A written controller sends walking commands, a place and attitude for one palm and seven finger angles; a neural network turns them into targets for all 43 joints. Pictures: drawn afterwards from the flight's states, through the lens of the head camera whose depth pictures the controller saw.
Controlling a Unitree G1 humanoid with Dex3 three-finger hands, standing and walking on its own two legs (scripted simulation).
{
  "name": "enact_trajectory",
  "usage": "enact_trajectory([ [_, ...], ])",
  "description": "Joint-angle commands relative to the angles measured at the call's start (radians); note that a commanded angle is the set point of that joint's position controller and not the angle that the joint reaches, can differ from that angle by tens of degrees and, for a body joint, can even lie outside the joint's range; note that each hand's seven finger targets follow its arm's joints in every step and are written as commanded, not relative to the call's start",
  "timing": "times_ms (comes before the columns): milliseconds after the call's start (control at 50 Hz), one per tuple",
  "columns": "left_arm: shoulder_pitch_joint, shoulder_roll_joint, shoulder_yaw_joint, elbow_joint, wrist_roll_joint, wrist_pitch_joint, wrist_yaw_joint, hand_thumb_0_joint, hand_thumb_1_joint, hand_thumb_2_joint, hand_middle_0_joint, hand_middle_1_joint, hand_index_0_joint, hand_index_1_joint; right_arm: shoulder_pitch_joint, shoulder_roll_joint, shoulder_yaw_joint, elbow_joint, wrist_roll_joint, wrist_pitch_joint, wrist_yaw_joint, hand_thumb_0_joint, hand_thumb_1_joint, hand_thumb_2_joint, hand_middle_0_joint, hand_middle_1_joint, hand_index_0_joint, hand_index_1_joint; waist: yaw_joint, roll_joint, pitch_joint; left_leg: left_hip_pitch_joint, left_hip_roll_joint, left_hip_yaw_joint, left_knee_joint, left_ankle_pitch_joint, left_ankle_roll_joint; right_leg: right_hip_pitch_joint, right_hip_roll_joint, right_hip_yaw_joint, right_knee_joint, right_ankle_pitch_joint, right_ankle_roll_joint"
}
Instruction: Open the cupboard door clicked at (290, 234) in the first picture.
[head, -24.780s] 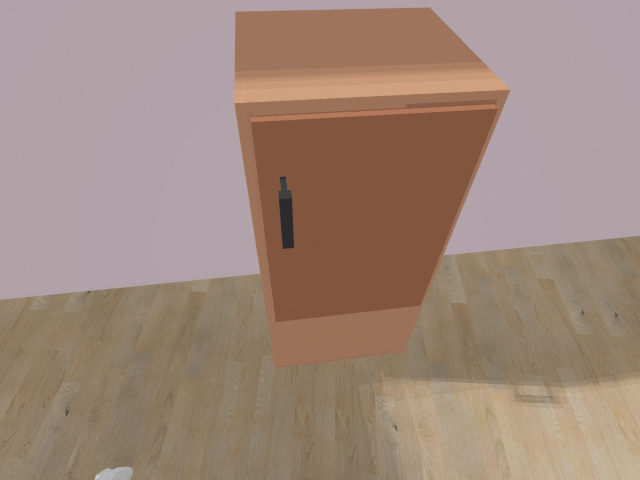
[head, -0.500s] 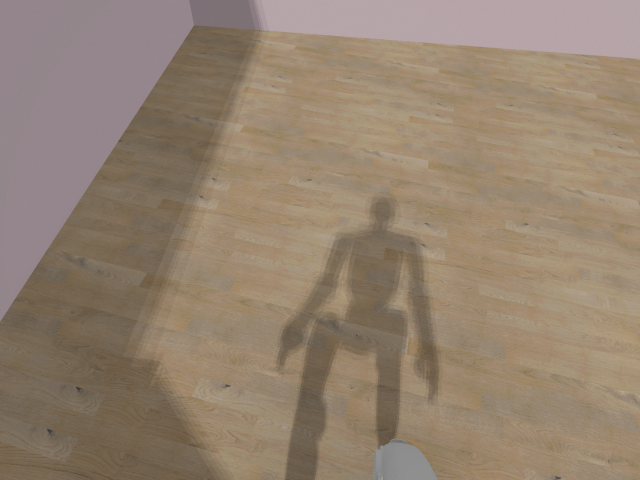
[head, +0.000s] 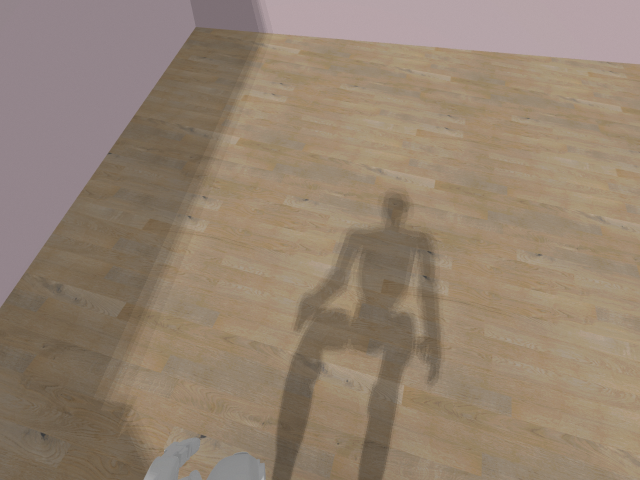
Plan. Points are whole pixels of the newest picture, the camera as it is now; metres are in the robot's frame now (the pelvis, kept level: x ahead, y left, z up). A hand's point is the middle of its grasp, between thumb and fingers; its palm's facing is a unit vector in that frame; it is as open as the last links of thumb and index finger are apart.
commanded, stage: turn to face it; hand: left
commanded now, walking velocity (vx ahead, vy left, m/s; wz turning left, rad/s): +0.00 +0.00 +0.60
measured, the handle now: out of the picture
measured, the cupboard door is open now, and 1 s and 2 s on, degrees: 45 45 45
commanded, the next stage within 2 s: none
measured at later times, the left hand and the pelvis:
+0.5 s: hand out of the picture +0.07 +0.23 -0.16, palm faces +0.28 -0.91 -0.31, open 7.4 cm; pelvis +0.05 -0.01 +0.00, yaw +16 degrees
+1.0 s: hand out of the picture -0.04 +0.16 -0.19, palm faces +0.61 -0.75 -0.26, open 7.3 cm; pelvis +0.05 -0.04 -0.02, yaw +37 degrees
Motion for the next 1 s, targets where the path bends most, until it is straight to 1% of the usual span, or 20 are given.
enact_trajectory([
  [0,0.07,0.153,0.042,-0.032,0.015,0.005,0.003,0.0,0.9,0.9,-0.2,-0.3,-0.2,-0.3,0.06,-0.033,-0.014,-0.064,-0.002,0.003,0.017,0.0,-0.9,-0.9,0.2,0.3,0.2,0.3,0.035,-0.138,-0.059,0.087,0.011,0.016,-0.157,-0.011,0.005,-0.001,-0.291,0.1,-0.126,0.305,-0.083],
  [80,0.073,0.191,0.058,-0.05,0.007,0.025,-0.005,0.0,0.9,0.9,-0.2,-0.3,-0.2,-0.3,0.075,-0.113,-0.028,-0.096,-0.009,-0.011,0.023,0.0,-0.9,-0.9,0.2,0.3,0.2,0.3,0.008,-0.014,-0.096,0.287,-0.026,0.038,-0.47,0.166,0.018,-0.025,-0.272,0.045,0.101,0.157,-0.013],
  [100,0.088,0.153,0.053,-0.067,0.002,0.035,-0.009,0.0,0.9,0.9,-0.2,-0.3,-0.2,-0.3,0.13,-0.195,-0.046,-0.101,-0.015,-0.02,0.02,0.0,-0.9,-0.9,0.2,0.3,0.2,0.3,-0.014,0.241,-0.129,0.375,0.108,-0.197,-0.613,0.355,0.087,-0.143,-0.169,0.016,0.309,-0.077,0.053],
  [120,0.061,0.111,0.037,-0.114,-0.004,0.045,-0.012,0.0,0.9,0.9,-0.2,-0.3,-0.2,-0.3,0.159,-0.3,-0.067,-0.111,-0.02,-0.023,0.008,0.0,-0.9,-0.9,0.2,0.3,0.2,0.3,-0.035,0.468,-0.119,0.412,0.345,-0.531,-0.696,0.685,0.238,-0.354,-0.033,0.066,0.565,-0.492,0.125],
  [160,-0.015,0.149,0.043,-0.15,0.01,0.052,-0.017,0.0,0.9,0.9,-0.2,-0.3,-0.2,-0.3,0.122,-0.315,-0.067,-0.134,-0.02,-0.022,-0.011,0.0,-0.9,-0.9,0.2,0.3,0.2,0.3,-0.016,0.193,-0.118,0.355,0.335,-0.498,-0.708,0.497,0.295,-0.384,-0.043,0.238,0.743,-0.347,0.101],
  [260,0.076,0.164,0.047,-0.089,0.008,0.061,-0.025,0.0,0.9,0.9,-0.2,-0.3,-0.2,-0.3,-0.019,-0.264,-0.045,-0.173,-0.008,-0.039,-0.02,0.0,-0.9,-0.9,0.2,0.3,0.2,0.3,0.055,0.149,-0.153,0.374,0.147,-0.285,-0.678,0.52,0.191,-0.355,-0.017,0.264,0.719,-0.125,0.132],
  [420,0.049,0.166,0.031,-0.122,-0.004,0.064,-0.017,0.0,0.9,0.9,-0.2,-0.3,-0.2,-0.3,-0.036,-0.299,-0.068,-0.171,-0.014,-0.013,-0.004,0.0,-0.9,-0.9,0.2,0.3,0.2,0.3,0.032,0.176,-0.126,0.32,0.126,-0.366,-0.677,0.365,0.214,-0.18,0.037,0.234,0.325,-0.206,0.123],
  [480,0.156,0.186,0.038,-0.097,-0.009,0.053,-0.012,0.0,0.9,0.9,-0.2,-0.3,-0.2,-0.3,-0.099,-0.297,-0.075,-0.193,-0.005,-0.003,-0.001,0.0,-0.9,-0.9,0.2,0.3,0.2,0.3,0.081,0.169,-0.132,0.187,0.078,-0.378,-0.607,0.327,0.176,0.046,0.064,0.214,0.071,-0.076,0.108],
  [500,0.212,0.229,0.047,-0.087,-0.003,0.043,-0.007,0.0,0.9,0.9,-0.2,-0.3,-0.2,-0.3,-0.126,-0.267,-0.073,-0.206,0.004,0.0,0.003,0.0,-0.9,-0.9,0.2,0.3,0.2,0.3,0.113,0.071,-0.143,0.086,0.013,-0.333,-0.535,0.204,0.125,0.175,0.006,0.263,-0.091,-0.019,0.095],
  [520,0.238,0.327,0.069,-0.086,0.015,0.035,0.003,0.0,0.9,0.9,-0.2,-0.3,-0.2,-0.3,-0.117,-0.185,-0.064,-0.228,0.012,0.002,0.008,0.0,-0.9,-0.9,0.2,0.3,0.2,0.3,0.124,-0.236,-0.131,-0.12,-0.138,-0.164,-0.293,-0.089,0.036,0.277,-0.277,0.561,-0.244,-0.095,0.005],
  [540,0.201,0.363,0.065,-0.105,0.014,0.038,0.007,0.0,0.9,0.9,-0.2,-0.3,-0.2,-0.3,-0.148,-0.208,-0.066,-0.239,0.002,0.002,0.013,0.0,-0.9,-0.9,0.2,0.3,0.2,0.3,0.124,-0.321,-0.093,-0.115,-0.147,-0.111,-0.025,-0.256,0.018,0.131,-0.445,0.672,-0.257,0.008,-0.086],
  [600,0.061,0.244,0.039,-0.139,0.004,0.033,0.011,0.0,0.9,0.9,-0.2,-0.3,-0.2,-0.3,-0.092,-0.198,-0.069,-0.18,-0.003,0.024,0.026,0.0,-0.9,-0.9,0.2,0.3,0.2,0.3,0.034,-0.232,-0.061,-0.096,-0.072,-0.12,0.208,-0.086,0.003,0.069,-0.281,0.401,-0.159,0.232,-0.07],
  [640,0.084,0.222,0.03,-0.136,0.004,0.025,0.007,0.0,0.9,0.9,-0.2,-0.3,-0.2,-0.3,-0.103,-0.178,-0.054,-0.175,0.0,0.023,0.034,0.0,-0.9,-0.9,0.2,0.3,0.2,0.3,0.04,-0.209,-0.074,-0.08,-0.068,-0.074,0.15,-0.052,-0.018,0.136,-0.234,0.265,-0.102,0.443,-0.054],
  [800,0.207,0.279,0.058,-0.088,0.019,0.027,0.004,0.0,0.9,0.9,-0.2,-0.3,-0.2,-0.3,-0.22,-0.14,-0.031,-0.211,0.007,0.013,0.039,0.0,-0.9,-0.9,0.2,0.3,0.2,0.3,0.115,-0.198,-0.092,0.065,-0.082,0.031,-0.274,-0.095,-0.007,0.245,-0.294,0.198,-0.01,0.607,-0.066],
  [880,0.157,0.292,0.066,-0.098,0.005,0.033,-0.007,0.0,0.9,0.9,-0.2,-0.3,-0.2,-0.3,-0.12,-0.188,-0.039,-0.195,0.002,0.003,0.034,0.0,-0.9,-0.9,0.2,0.3,0.2,0.3,0.048,-0.15,-0.121,0.306,-0.096,0.045,-0.535,0.112,0.025,0.117,-0.277,0.113,0.131,0.49,0.004],
  [900,0.144,0.266,0.06,-0.109,0.0,0.037,-0.011,0.0,0.9,0.9,-0.2,-0.3,-0.2,-0.3,-0.051,-0.247,-0.057,-0.179,-0.003,-0.005,0.033,0.0,-0.9,-0.9,0.2,0.3,0.2,0.3,0.009,-0.003,-0.168,0.483,-0.004,-0.066,-0.62,0.298,0.061,-0.026,-0.235,0.075,0.293,0.318,0.054],
  [920,0.106,0.195,0.041,-0.154,-0.008,0.042,-0.019,0.0,0.9,0.9,-0.2,-0.3,-0.2,-0.3,0.031,-0.37,-0.089,-0.168,-0.011,-0.01,0.024,0.0,-0.9,-0.9,0.2,0.3,0.2,0.3,-0.043,0.307,-0.189,0.609,0.284,-0.467,-0.653,0.672,0.216,-0.317,-0.074,0.059,0.53,-0.35,0.135],
  [940,0.032,0.203,0.033,-0.186,0.002,0.058,-0.011,0.0,0.9,0.9,-0.2,-0.3,-0.2,-0.3,0.087,-0.4,-0.09,-0.143,-0.007,-0.003,0.013,0.0,-0.9,-0.9,0.2,0.3,0.2,0.3,-0.059,0.247,-0.191,0.584,0.354,-0.502,-0.641,0.817,0.309,-0.38,-0.056,0.196,0.652,-0.45,0.124],
  [960,0.027,0.214,0.038,-0.199,0.003,0.061,-0.011,0.0,0.9,0.9,-0.2,-0.3,-0.2,-0.3,0.058,-0.391,-0.085,-0.157,-0.012,-0.003,0.008,0.0,-0.9,-0.9,0.2,0.3,0.2,0.3,-0.035,0.158,-0.158,0.503,0.339,-0.43,-0.654,0.622,0.317,-0.365,-0.07,0.236,0.694,-0.392,0.112],
  [980,0.012,0.201,0.043,-0.174,0.008,0.064,-0.01,0.0,0.9,0.9,-0.2,-0.3,-0.2,-0.3,0.005,-0.344,-0.077,-0.171,-0.013,-0.01,0.0,0.0,-0.9,-0.9,0.2,0.3,0.2,0.3,-0.019,0.213,-0.135,0.449,0.251,-0.428,-0.675,0.549,0.28,-0.374,-0.063,0.247,0.697,-0.323,0.117],
])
